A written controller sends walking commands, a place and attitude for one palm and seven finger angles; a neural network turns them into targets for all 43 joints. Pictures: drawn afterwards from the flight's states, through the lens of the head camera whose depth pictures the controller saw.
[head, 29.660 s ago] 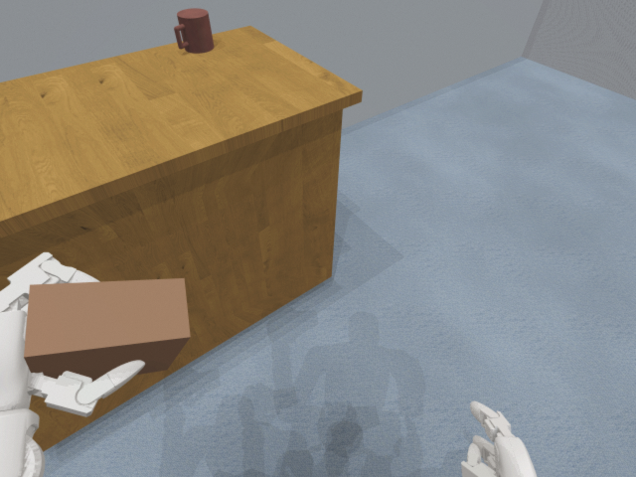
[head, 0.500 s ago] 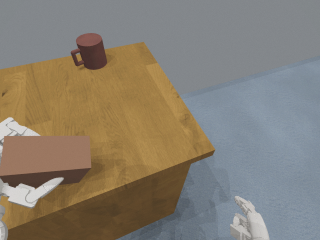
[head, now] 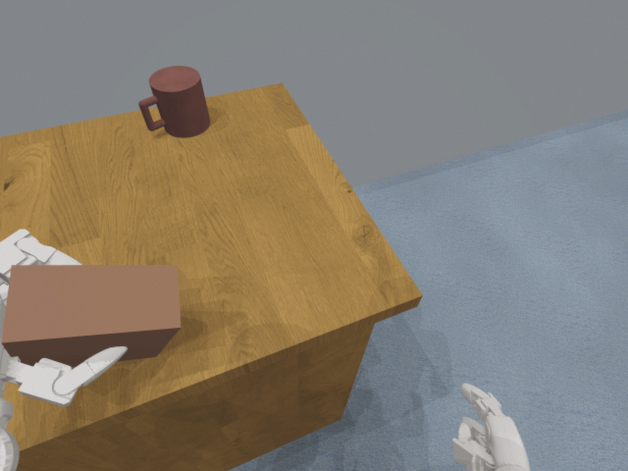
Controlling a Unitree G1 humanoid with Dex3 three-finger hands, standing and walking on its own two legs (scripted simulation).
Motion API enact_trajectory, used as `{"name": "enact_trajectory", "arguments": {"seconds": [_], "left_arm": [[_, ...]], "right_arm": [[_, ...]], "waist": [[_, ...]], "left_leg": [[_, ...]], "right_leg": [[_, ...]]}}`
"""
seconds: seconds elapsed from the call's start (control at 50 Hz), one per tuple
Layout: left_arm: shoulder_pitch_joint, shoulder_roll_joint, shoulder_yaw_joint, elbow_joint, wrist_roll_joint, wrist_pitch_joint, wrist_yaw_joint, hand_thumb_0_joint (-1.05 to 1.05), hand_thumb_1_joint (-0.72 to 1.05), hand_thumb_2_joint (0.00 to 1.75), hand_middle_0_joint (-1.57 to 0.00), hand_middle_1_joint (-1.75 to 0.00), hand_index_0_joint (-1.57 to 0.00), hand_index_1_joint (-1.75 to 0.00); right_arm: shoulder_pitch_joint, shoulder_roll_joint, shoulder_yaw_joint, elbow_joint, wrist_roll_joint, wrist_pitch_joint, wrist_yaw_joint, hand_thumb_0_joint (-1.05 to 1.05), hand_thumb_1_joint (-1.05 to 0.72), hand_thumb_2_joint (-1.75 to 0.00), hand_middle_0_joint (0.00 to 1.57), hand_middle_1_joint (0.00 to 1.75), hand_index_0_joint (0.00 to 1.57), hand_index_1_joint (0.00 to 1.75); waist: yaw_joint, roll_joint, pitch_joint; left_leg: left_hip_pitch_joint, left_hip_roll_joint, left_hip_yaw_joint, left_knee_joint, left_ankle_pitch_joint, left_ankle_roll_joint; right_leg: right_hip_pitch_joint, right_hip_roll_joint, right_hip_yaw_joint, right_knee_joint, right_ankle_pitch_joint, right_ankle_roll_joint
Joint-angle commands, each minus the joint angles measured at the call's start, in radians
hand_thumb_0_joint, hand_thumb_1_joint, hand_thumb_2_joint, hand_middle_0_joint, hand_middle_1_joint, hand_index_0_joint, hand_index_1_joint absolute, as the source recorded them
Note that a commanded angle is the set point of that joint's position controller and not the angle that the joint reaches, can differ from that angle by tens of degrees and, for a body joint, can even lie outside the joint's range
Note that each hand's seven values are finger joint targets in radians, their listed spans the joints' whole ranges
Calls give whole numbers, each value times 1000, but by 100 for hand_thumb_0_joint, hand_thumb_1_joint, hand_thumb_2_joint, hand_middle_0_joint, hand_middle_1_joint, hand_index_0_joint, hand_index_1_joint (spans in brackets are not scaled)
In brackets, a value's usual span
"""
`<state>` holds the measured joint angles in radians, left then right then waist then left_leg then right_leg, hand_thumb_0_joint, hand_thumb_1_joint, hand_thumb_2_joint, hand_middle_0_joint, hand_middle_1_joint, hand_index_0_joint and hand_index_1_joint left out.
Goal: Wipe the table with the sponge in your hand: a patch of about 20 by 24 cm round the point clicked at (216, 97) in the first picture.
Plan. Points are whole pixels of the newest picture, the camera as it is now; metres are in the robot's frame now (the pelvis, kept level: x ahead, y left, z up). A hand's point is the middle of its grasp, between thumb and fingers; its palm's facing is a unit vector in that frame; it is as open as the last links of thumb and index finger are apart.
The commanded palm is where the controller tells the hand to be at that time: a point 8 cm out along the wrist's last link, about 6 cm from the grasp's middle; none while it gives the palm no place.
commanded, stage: shuffle to correct the standing spot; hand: left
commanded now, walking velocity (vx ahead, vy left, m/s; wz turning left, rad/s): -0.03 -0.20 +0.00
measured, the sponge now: (121, 318) +0.23 +0.20 +0.14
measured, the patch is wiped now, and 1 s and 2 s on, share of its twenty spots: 0.00 0.00 0.00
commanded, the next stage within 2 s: come to a stop and stand still in 0.24 s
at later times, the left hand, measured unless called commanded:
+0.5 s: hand (12, 284) +0.23 +0.28 +0.19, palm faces +0.45 -0.77 -0.45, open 9.9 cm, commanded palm +0.15 +0.27 +0.18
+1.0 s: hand out of the picture +0.22 +0.31 +0.16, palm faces +0.38 -0.87 -0.32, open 9.9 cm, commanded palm +0.16 +0.34 +0.18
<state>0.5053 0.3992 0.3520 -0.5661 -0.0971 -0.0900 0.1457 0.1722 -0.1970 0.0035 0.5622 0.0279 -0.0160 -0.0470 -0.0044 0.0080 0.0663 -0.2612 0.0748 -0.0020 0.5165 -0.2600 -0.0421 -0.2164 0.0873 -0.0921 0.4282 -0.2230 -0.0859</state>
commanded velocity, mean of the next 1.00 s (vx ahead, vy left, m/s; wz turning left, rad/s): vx -0.01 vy -0.06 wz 0.00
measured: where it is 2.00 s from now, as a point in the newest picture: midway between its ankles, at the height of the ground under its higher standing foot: outside the picture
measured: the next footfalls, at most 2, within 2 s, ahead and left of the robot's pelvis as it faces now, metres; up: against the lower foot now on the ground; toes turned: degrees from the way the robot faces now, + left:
none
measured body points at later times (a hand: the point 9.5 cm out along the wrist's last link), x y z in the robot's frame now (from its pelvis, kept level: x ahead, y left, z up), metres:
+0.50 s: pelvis -0.01 -0.01 +0.00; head +0.02 +0.00 +0.45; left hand +0.21 +0.32 +0.21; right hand +0.16 -0.24 -0.08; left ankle +0.01 +0.14 -0.74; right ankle +0.01 -0.06 -0.74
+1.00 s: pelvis -0.01 +0.06 +0.00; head +0.01 +0.09 +0.45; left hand +0.19 +0.35 +0.18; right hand +0.16 -0.15 -0.07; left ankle +0.01 +0.14 -0.74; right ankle +0.01 -0.06 -0.74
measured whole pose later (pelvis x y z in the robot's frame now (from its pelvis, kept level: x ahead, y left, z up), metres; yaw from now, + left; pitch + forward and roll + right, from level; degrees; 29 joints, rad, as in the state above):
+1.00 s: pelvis -0.01 +0.06 +0.00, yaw -1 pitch -1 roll -1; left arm 0.39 0.34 0.33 -0.46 -0.02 -0.20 0.12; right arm 0.21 -0.16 0.04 0.60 0.00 -0.17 -0.01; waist 0.03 -0.04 0.05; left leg -0.22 -0.02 0.06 0.47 -0.23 0.06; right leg -0.20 0.00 -0.03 0.42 -0.20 0.00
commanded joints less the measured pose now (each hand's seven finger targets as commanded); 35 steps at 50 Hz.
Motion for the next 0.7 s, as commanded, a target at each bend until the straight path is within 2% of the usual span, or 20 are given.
{"name": "enact_trajectory", "arguments": {"seconds": [0.0, 0.04, 0.1, 0.12, 0.2, 0.34, 0.36, 0.38, 0.4, 0.42, 0.44, 0.46, 0.5, 0.52, 0.56, 0.58, 0.6, 0.62, 0.64, 0.68], "left_arm": [[-13, 166, 133, -197, -2, -58, 9, 0, 10, 130, -120, -160, -120, -160], [7, 160, 128, -205, -6, -58, 10, 0, 10, 130, -120, -160, -120, -160], [-13, 165, 131, -202, -5, -56, 9, 0, 10, 130, -120, -160, -120, -160], [-2, 162, 125, -205, -9, -55, 10, 0, 10, 130, -120, -160, -120, -160], [-21, 161, 125, -192, -4, -53, 12, 0, 10, 130, -120, -160, -120, -160], [-19, 152, 116, -191, -4, -53, 19, 0, 10, 130, -120, -160, -120, -160], [-1022, 919, 688, -336, 150, -167, -29, 0, 10, 130, -120, -160, -120, -160], [-561, 395, 351, 179, 69, -133, -75, 0, 10, 130, -120, -160, -120, -160], [-295, 252, 223, 285, 44, -130, -101, 0, 10, 130, -120, -160, -120, -160], [-156, 87, 67, 256, 11, -137, -111, 0, 10, 130, -120, -160, -120, -160], [-176, 124, 87, 82, 17, -153, -105, 0, 10, 130, -120, -160, -120, -160], [-191, 113, 63, -16, 15, -167, -99, 0, 10, 130, -120, -160, -120, -160], [-122, 128, 84, -83, 23, -169, -75, 0, 10, 130, -120, -160, -120, -160], [-65, 137, 103, -85, 18, -165, -53, 0, 10, 130, -120, -160, -120, -160], [-97, 192, 168, -144, 23, -172, -35, 0, 10, 130, -120, -160, -120, -160], [-104, 206, 190, -146, 22, -177, -28, 0, 10, 130, -120, -160, -120, -160], [-108, 200, 196, -143, 19, -179, -23, 0, 10, 130, -120, -160, -120, -160], [-113, 222, 215, -149, 20, -182, -10, 0, 10, 130, -120, -160, -120, -160], [-120, 172, 177, -123, 20, -183, -10, 0, 10, 130, -120, -160, -120, -160], [-147, 155, 152, -93, 27, -183, -11, 0, 10, 130, -120, -160, -120, -160]], "right_arm": [[-68, -126, -52, -156, 1, -46, -4, 0, -90, -90, 20, 30, 20, 30], [-72, -125, -50, -155, 1, -46, -6, 0, -90, -90, 20, 30, 20, 30], [-69, -126, -51, -155, 1, -46, -5, 0, -90, -90, 20, 30, 20, 30], [-79, -122, -49, -151, 5, -48, -7, 0, -90, -90, 20, 30, 20, 30], [-72, -123, -50, -152, 1, -45, -8, 0, -90, -90, 20, 30, 20, 30], [-80, -121, -44, -149, 5, -46, -8, 0, -90, -90, 20, 30, 20, 30], [171, -153, -109, -41, -37, -144, -22, 0, -90, -90, 20, 30, 20, 30], [43, -98, -89, -72, -34, -156, -19, 0, -90, -90, 20, 30, 20, 30], [38, -144, -98, -133, -15, -180, -9, 0, -90, -90, 20, 30, 20, 30], [24, -142, -91, -131, 3, -184, 12, 0, -90, -90, 20, 30, 20, 30], [39, -167, -97, -151, -3, -172, 29, 0, -90, -90, 20, 30, 20, 30], [1, -153, -83, -161, 1, -173, 43, 0, -90, -90, 20, 30, 20, 30], [-24, -137, -72, -172, 4, -182, 53, 0, -90, -90, 20, 30, 20, 30], [-53, -117, -57, -155, 8, -182, 53, 0, -90, -90, 20, 30, 20, 30], [-58, -126, -59, -165, -8, -182, 35, 0, -90, -90, 20, 30, 20, 30], [-62, -122, -56, -161, -13, -184, 23, 0, -90, -90, 20, 30, 20, 30], [-59, -121, -53, -154, -17, -184, 14, 0, -90, -90, 20, 30, 20, 30], [-67, -124, -48, -132, -22, -178, 7, 0, -90, -90, 20, 30, 20, 30], [-60, -122, -46, -133, -25, -175, 0, 0, -90, -90, 20, 30, 20, 30], [-63, -126, -43, -134, -27, -177, -8, 0, -90, -90, 20, 30, 20, 30]], "waist": [[0, 50, -181], [-3, 68, -189], [-3, 44, -177], [-7, 57, -178], [-4, 30, -165], [-2, 49, -159], [27, -229, -70], [39, -168, -238], [77, -65, -176], [58, 123, -213], [49, 152, -248], [55, 116, -245], [61, -19, -227], [61, -66, -221], [50, -166, -188], [44, -166, -164], [36, -128, -151], [28, -50, -147], [17, -8, -138], [19, 61, -100]], "left_leg": [[22, 103, -101, -54, 185, 79], [43, 100, -95, -50, 189, 80], [30, 92, -89, -37, 152, 76], [54, 89, -91, -43, 165, 77], [35, 86, -87, -31, 133, 78], [35, 73, -86, -38, 82, 82], [-62, 8, 127, 14, 160, 52], [-31, -74, 80, 15, 202, 73], [-4, -40, 86, 50, 190, 50], [50, -10, 90, 5, 226, 68], [31, 17, 70, -10, 256, 78], [10, 25, 51, -12, 271, 83], [-12, -2, 51, 12, 167, 78], [14, -15, 45, 16, 115, 74], [0, -52, 34, 50, 3, 65], [10, -60, 26, 56, -12, 63], [31, -61, 13, 44, -6, 63], [79, -52, 4, 10, 6, 62], [89, -44, -6, -26, -6, 66], [45, -16, -33, -111, -67, 77]], "right_leg": [[101, -177, 150, -58, 216, 43], [87, -179, 151, -55, 223, 37], [75, -189, 166, -66, 210, 37], [58, -185, 168, -64, 221, 32], [52, -195, 176, -74, 201, 40], [43, -200, 185, -94, 148, 46], [31, -138, 133, -161, 418, 209], [122, -205, 180, -50, 484, 92], [84, -219, 267, -50, 609, 129], [95, -219, 213, 30, 599, 133], [129, -204, 190, 79, 520, 155], [137, -188, 175, 80, 443, 171], [124, -184, 192, 4, 298, 174], [93, -182, 192, -34, 233, 155], [23, -218, 250, -142, 8, 118], [-24, -233, 280, -184, -102, 89], [-60, -240, 297, -202, -175, 66], [-106, -227, 279, -194, -218, 44], [-116, -207, 246, -178, -247, 42], [-92, -154, 211, -154, -238, 60]]}}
